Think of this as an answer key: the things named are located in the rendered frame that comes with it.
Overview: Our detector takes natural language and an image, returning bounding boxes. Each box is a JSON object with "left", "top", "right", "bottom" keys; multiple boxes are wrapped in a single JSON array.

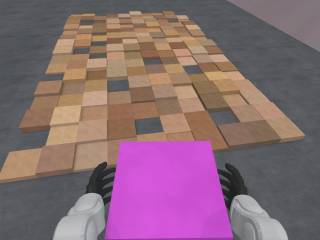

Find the right robot forearm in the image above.
[{"left": 229, "top": 194, "right": 288, "bottom": 240}]

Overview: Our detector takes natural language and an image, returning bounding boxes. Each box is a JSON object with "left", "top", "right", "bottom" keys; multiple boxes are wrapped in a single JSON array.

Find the right robot hand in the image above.
[{"left": 217, "top": 163, "right": 248, "bottom": 211}]

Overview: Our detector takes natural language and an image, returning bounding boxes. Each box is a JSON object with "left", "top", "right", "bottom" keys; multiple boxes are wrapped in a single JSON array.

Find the left robot hand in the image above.
[{"left": 85, "top": 161, "right": 116, "bottom": 206}]

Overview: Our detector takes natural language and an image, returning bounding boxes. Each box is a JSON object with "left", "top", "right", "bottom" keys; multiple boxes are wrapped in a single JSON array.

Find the carton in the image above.
[{"left": 104, "top": 141, "right": 233, "bottom": 240}]

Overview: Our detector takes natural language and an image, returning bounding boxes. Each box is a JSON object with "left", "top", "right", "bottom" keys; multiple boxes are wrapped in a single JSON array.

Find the left robot forearm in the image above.
[{"left": 52, "top": 193, "right": 106, "bottom": 240}]

